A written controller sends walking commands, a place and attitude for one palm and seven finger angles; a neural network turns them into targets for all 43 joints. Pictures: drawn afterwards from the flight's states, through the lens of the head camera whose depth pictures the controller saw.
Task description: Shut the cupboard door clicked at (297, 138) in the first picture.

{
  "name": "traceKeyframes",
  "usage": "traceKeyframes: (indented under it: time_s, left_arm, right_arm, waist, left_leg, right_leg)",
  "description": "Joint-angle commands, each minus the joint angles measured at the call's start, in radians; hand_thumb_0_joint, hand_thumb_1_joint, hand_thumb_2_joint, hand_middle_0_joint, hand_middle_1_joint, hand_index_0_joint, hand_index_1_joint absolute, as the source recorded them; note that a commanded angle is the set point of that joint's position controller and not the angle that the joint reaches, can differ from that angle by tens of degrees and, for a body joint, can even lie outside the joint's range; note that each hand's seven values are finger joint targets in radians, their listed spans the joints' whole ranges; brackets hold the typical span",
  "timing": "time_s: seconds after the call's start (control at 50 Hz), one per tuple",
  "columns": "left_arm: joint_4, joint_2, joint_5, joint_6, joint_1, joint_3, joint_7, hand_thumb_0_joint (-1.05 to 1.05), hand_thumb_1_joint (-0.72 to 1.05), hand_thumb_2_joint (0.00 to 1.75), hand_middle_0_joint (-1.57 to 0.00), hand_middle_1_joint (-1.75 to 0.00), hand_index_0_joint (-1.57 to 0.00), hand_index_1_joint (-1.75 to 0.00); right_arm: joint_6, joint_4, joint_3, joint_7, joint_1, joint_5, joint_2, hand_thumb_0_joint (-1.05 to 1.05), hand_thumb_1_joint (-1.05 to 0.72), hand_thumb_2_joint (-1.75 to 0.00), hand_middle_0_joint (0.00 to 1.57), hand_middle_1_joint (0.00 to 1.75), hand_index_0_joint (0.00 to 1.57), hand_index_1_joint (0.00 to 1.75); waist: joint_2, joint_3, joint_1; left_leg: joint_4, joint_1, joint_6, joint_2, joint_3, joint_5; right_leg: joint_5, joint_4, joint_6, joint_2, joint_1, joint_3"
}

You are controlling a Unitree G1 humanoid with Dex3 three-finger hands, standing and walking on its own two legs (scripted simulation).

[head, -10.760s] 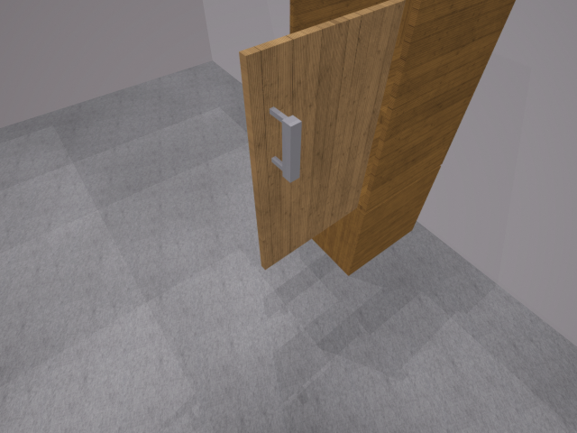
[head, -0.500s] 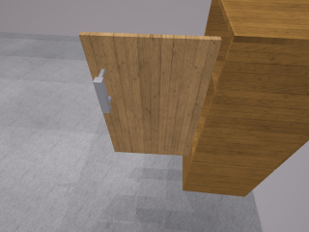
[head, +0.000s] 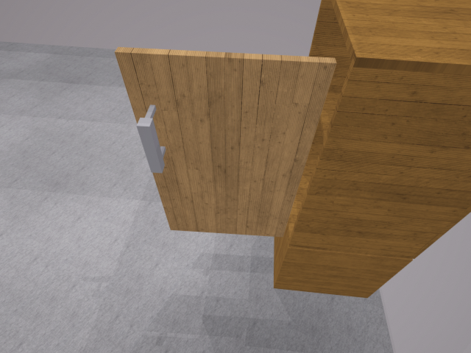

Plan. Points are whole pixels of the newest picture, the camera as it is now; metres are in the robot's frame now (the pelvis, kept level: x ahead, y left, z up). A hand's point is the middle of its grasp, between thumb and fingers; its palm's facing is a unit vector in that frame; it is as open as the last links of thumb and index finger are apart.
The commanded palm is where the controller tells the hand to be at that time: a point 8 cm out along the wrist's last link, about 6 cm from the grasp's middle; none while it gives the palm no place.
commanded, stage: look again from close up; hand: left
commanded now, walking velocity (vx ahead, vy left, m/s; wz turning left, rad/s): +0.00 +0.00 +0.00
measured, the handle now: (154, 139) +0.48 +0.20 +0.08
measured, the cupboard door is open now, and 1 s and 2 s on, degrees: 92 92 92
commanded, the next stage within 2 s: raise the hand and make a fist in 0.18 s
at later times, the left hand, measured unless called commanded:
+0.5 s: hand (114, 311) +0.18 +0.21 -0.02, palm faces +0.22 -0.97 -0.07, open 7.1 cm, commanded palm +0.10 +0.26 -0.05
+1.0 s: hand (119, 325) +0.16 +0.19 -0.01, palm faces +0.00 -1.00 -0.05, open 4.7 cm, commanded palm +0.12 +0.24 +0.00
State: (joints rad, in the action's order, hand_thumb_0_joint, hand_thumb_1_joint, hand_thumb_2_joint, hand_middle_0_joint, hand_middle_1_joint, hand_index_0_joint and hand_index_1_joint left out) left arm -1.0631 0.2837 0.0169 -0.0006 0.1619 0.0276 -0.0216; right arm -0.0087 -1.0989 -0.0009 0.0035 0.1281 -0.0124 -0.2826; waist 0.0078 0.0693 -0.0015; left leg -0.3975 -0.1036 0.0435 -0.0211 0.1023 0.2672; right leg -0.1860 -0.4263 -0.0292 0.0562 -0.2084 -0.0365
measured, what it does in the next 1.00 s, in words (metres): lowers itself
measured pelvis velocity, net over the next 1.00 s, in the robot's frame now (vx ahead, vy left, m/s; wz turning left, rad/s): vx -0.03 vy -0.03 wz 0.07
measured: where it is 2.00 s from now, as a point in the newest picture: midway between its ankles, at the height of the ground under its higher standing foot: outside the picture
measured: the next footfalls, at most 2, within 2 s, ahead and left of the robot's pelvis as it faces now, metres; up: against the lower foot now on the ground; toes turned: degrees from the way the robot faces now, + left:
none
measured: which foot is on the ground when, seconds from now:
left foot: down 0.00-1.00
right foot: down 0.00-1.00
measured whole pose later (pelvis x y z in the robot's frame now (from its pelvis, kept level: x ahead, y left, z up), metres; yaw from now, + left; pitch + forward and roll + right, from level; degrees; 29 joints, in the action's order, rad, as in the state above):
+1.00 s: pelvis -0.03 -0.03 -0.07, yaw +4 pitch +10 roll -2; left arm 0.03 0.30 -0.35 -0.29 0.39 -0.26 0.41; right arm -0.28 -0.54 -0.02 -0.07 0.25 0.04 -0.21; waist -0.02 -0.09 0.01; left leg -1.07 -0.73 0.00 0.04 -0.01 0.52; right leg -0.41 -1.00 0.02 0.03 -0.76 -0.11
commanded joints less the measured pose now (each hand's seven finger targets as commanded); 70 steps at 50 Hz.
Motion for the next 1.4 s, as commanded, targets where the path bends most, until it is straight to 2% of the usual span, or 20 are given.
traceKeyframes:
  time_s: [0.0,0.24,0.26,0.28,0.3,0.32,0.34,0.36,0.38,0.4,0.42,0.44,0.5,0.54,0.62,0.74,0.86,0.92,1.2,1.38]
  left_arm:
    - [0.055,0.175,-0.003,-0.024,-0.015,-0.043,-0.008,0.00,0.90,0.90,-0.20,-0.30,-0.20,-0.30]
    - [0.041,0.185,-0.003,-0.029,-0.024,-0.045,-0.007,0.00,0.90,0.90,-0.20,-0.30,-0.20,-0.30]
    - [0.006,0.076,-0.001,-0.034,0.089,-0.033,-0.043,0.00,0.90,0.90,-0.20,-0.30,-0.20,-0.30]
    - [1.419,0.848,-0.079,-0.309,-0.769,-0.715,-0.026,0.00,0.90,0.90,-0.20,-0.30,-0.20,-0.30]
    - [0.910,0.156,-0.116,-0.205,0.065,-0.149,0.000,0.00,0.90,0.90,-0.22,-0.32,-0.22,-0.32]
    - [1.036,-0.023,-0.211,-0.111,0.256,-0.162,0.027,0.00,0.90,0.90,-0.24,-0.34,-0.24,-0.34]
    - [1.152,0.049,-0.197,-0.166,0.078,-0.188,0.049,0.00,0.90,0.90,-0.25,-0.36,-0.25,-0.36]
    - [1.091,0.033,-0.237,-0.202,0.192,-0.242,0.084,0.00,0.90,0.90,-0.27,-0.38,-0.27,-0.38]
    - [0.971,0.046,-0.251,-0.253,0.237,-0.284,0.115,0.00,0.90,0.90,-0.29,-0.40,-0.29,-0.40]
    - [0.860,0.019,-0.267,-0.326,0.291,-0.305,0.160,0.00,0.90,0.90,-0.31,-0.42,-0.31,-0.42]
    - [0.757,0.004,-0.292,-0.404,0.370,-0.334,0.228,0.00,0.90,0.90,-0.33,-0.44,-0.33,-0.44]
    - [0.741,0.001,-0.313,-0.496,0.360,-0.333,0.297,0.00,0.90,0.90,-0.35,-0.46,-0.35,-0.46]
    - [0.791,0.150,-0.358,-0.685,0.317,-0.424,0.503,0.00,0.90,0.90,-0.40,-0.52,-0.40,-0.52]
    - [0.889,0.232,-0.409,-0.666,0.252,-0.474,0.596,0.00,0.90,0.90,-0.44,-0.56,-0.44,-0.56]
    - [1.151,0.227,-0.503,-0.585,0.082,-0.477,0.595,0.00,0.90,0.90,-0.51,-0.64,-0.51,-0.64]
    - [1.265,0.163,-0.430,-0.487,0.074,-0.361,0.524,0.00,0.90,0.90,-0.62,-0.76,-0.62,-0.76]
    - [1.282,0.191,-0.397,-0.363,0.187,-0.404,0.465,0.00,0.90,0.90,-0.73,-0.88,-0.73,-0.88]
    - [1.276,0.176,-0.402,-0.343,0.239,-0.426,0.420,0.00,0.90,0.90,-0.79,-0.94,-0.79,-0.94]
    - [1.391,0.134,-0.364,-0.363,0.220,-0.342,0.362,0.00,0.90,0.90,-1.04,-1.22,-1.04,-1.22]
    - [1.439,0.120,-0.341,-0.288,0.190,-0.309,0.337,0.00,0.90,0.90,-1.21,-1.40,-1.21,-1.40]
  right_arm:
    - [-0.022,0.045,0.034,-0.013,-0.026,0.004,-0.183,0.00,-0.90,-0.90,0.20,0.30,0.20,0.30]
    - [-0.022,0.029,0.032,-0.014,-0.033,0.005,-0.188,0.00,-0.90,-0.90,0.20,0.30,0.20,0.30]
    - [-0.033,0.076,0.024,-0.011,0.044,0.013,-0.110,0.00,-0.90,-0.90,0.20,0.30,0.20,0.30]
    - [-0.179,0.348,0.091,-0.133,0.152,0.001,-0.253,0.00,-0.90,-0.90,0.20,0.30,0.20,0.30]
    - [-0.225,0.369,0.036,-0.137,-0.002,0.098,-0.139,0.00,-0.90,-0.90,0.20,0.30,0.20,0.30]
    - [-0.246,0.434,0.030,-0.097,-0.030,0.075,-0.101,0.00,-0.90,-0.90,0.20,0.30,0.20,0.30]
    - [-0.288,0.459,0.054,-0.067,0.029,0.061,-0.080,0.00,-0.90,-0.90,0.20,0.30,0.20,0.30]
    - [-0.317,0.495,0.088,-0.059,0.031,0.043,-0.094,0.00,-0.90,-0.90,0.20,0.30,0.20,0.30]
    - [-0.326,0.490,0.088,-0.051,0.039,0.039,-0.103,0.00,-0.90,-0.90,0.20,0.30,0.20,0.30]
    - [-0.329,0.501,0.091,-0.044,0.038,0.037,-0.101,0.00,-0.90,-0.90,0.20,0.30,0.20,0.30]
    - [-0.331,0.520,0.099,-0.039,0.044,0.040,-0.098,0.00,-0.90,-0.90,0.20,0.30,0.20,0.30]
    - [-0.340,0.540,0.097,-0.032,0.035,0.038,-0.095,0.00,-0.90,-0.90,0.20,0.30,0.20,0.30]
    - [-0.382,0.631,0.097,-0.026,0.014,0.043,-0.111,0.00,-0.90,-0.90,0.20,0.30,0.20,0.30]
    - [-0.385,0.695,0.085,-0.029,0.012,0.055,-0.122,0.00,-0.90,-0.90,0.20,0.30,0.20,0.30]
    - [-0.389,0.736,0.067,-0.067,0.025,0.064,-0.106,0.00,-0.90,-0.90,0.20,0.30,0.20,0.30]
    - [-0.382,0.690,0.065,-0.098,0.061,0.068,-0.097,0.00,-0.90,-0.90,0.20,0.30,0.20,0.30]
    - [-0.344,0.718,0.055,-0.100,0.050,0.068,-0.079,0.00,-0.90,-0.90,0.20,0.30,0.20,0.30]
    - [-0.333,0.725,0.048,-0.093,0.039,0.060,-0.067,0.00,-0.90,-0.90,0.20,0.30,0.20,0.30]
    - [-0.348,0.724,0.036,-0.078,0.084,0.056,-0.084,0.00,-0.90,-0.90,0.20,0.30,0.20,0.30]
    - [-0.336,0.727,0.020,-0.075,0.083,0.061,-0.081,0.00,-0.90,-0.90,0.20,0.30,0.20,0.30]
  waist:
    - [-0.002,-0.087,0.000]
    - [0.000,-0.086,0.002]
    - [-0.042,-0.145,-0.011]
    - [0.080,-0.338,-0.071]
    - [-0.252,-0.447,-0.010]
    - [-0.355,-0.421,0.035]
    - [-0.232,-0.253,-0.020]
    - [-0.171,-0.147,0.009]
    - [-0.029,-0.046,-0.018]
    - [0.126,0.012,-0.014]
    - [0.180,0.045,0.009]
    - [0.222,-0.004,0.014]
    - [0.120,-0.222,0.043]
    - [-0.024,-0.344,0.059]
    - [-0.042,-0.438,0.032]
    - [-0.047,-0.356,-0.023]
    - [-0.050,-0.357,0.021]
    - [-0.028,-0.337,0.039]
    - [-0.052,-0.308,0.007]
    - [-0.083,-0.303,0.014]
  left_leg:
    - [0.099,-0.019,-0.014,0.147,-0.130,-0.192]
    - [0.114,-0.006,-0.018,0.150,-0.132,-0.203]
    - [-0.021,-0.022,-0.034,0.188,-0.094,-0.349]
    - [-0.174,0.121,-0.023,0.119,-0.204,-0.499]
    - [-0.284,0.156,-0.069,0.063,-0.178,-0.608]
    - [-0.259,0.115,-0.107,0.071,-0.184,-0.723]
    - [-0.159,-0.047,-0.093,0.059,-0.165,-0.577]
    - [-0.188,-0.192,-0.100,0.039,-0.154,-0.391]
    - [-0.221,-0.327,-0.096,0.025,-0.163,-0.222]
    - [-0.262,-0.436,-0.083,0.013,-0.163,-0.104]
    - [-0.306,-0.517,-0.087,-0.005,-0.141,-0.047]
    - [-0.372,-0.589,-0.080,-0.017,-0.120,0.025]
    - [-0.528,-0.711,-0.054,-0.022,-0.094,0.107]
    - [-0.580,-0.726,-0.037,-0.022,-0.079,0.114]
    - [-0.645,-0.728,-0.019,-0.001,-0.097,0.130]
    - [-0.621,-0.688,-0.007,0.018,-0.121,0.101]
    - [-0.524,-0.639,-0.015,0.014,-0.132,0.086]
    - [-0.482,-0.619,-0.024,0.014,-0.142,0.050]
    - [-0.370,-0.473,-0.033,0.020,-0.156,0.004]
    - [-0.313,-0.366,-0.047,0.029,-0.164,-0.126]
  right_leg:
    - [0.168,0.052,0.048,0.088,0.059,0.084]
    - [0.191,0.079,0.049,0.095,0.079,0.082]
    - [0.311,-0.034,0.036,0.101,0.089,0.068]
    - [0.170,-0.254,0.049,0.035,0.113,0.025]
    - [0.061,-0.438,0.050,-0.033,-0.072,-0.057]
    - [-0.023,-0.420,0.050,-0.008,-0.082,-0.049]
    - [0.006,-0.261,0.046,-0.027,-0.179,-0.046]
    - [0.033,-0.203,0.051,-0.038,-0.186,-0.058]
    - [-0.007,-0.203,0.052,-0.039,-0.256,-0.067]
    - [-0.062,-0.236,0.053,-0.052,-0.334,-0.077]
    - [-0.108,-0.267,0.065,-0.048,-0.359,-0.058]
    - [-0.183,-0.311,0.061,-0.038,-0.415,-0.029]
    - [-0.296,-0.397,0.066,-0.005,-0.410,0.092]
    - [-0.346,-0.415,0.065,0.006,-0.379,0.151]
    - [-0.412,-0.412,0.036,-0.012,-0.370,0.182]
    - [-0.327,-0.406,0.030,-0.038,-0.422,0.129]
    - [-0.317,-0.372,0.037,-0.041,-0.349,0.075]
    - [-0.256,-0.379,0.045,-0.053,-0.318,0.036]
    - [-0.126,-0.354,0.044,-0.061,-0.301,-0.036]
    - [0.007,-0.328,0.048,-0.065,-0.233,-0.060]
